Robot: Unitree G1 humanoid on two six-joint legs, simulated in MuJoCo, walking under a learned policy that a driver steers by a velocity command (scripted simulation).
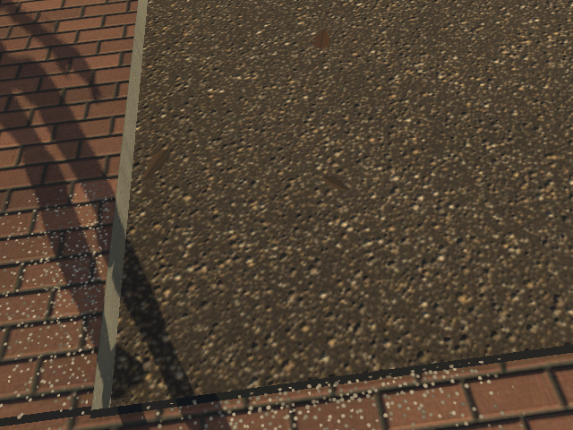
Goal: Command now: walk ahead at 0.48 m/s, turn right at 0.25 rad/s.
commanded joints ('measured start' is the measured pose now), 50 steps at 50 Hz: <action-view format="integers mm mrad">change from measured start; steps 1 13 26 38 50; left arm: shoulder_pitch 35 -12 -295 -113 -18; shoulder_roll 140 209 102 183 142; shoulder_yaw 29 27 -24 5 18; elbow -38 4 -193 -143 -68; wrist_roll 0 37 48 38 29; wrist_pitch -26 -15 12 -38 -99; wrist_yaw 7 41 -1 -15 8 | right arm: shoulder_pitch -59 312 215 133 -162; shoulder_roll -48 -132 -155 -180 -116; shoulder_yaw -3 -35 -47 -61 -32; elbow -63 39 38 -67 -181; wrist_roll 7 19 61 17 8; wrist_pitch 4 -17 -37 -6 17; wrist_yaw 3 -19 -29 -40 34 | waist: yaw -1 -198 -32 42 26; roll -105 -83 -14 41 -134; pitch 18 -151 50 -69 87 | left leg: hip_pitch -101 574 326 520 -132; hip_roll -9 -152 -56 -80 -98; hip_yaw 43 23 -283 -382 -58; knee -99 -519 -858 -350 -123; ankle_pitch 100 22 260 628 236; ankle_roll -4 228 269 228 90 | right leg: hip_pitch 82 90 -438 -212 0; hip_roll -224 -243 -155 -64 -249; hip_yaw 126 -108 -11 23 68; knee -106 558 506 322 -100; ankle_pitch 548 929 190 91 36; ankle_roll -109 4 146 73 -27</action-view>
